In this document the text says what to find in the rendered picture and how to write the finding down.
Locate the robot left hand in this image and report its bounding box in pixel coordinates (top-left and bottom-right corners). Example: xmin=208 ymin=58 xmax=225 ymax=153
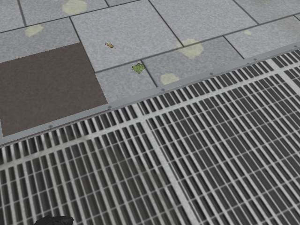
xmin=33 ymin=215 xmax=74 ymax=225

